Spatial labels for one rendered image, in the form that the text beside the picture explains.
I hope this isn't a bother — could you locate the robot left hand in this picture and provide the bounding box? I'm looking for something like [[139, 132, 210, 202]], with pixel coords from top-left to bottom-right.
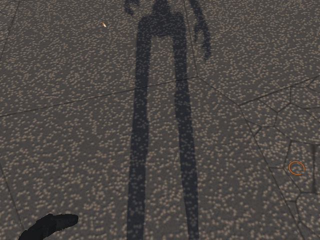
[[18, 213, 79, 240]]

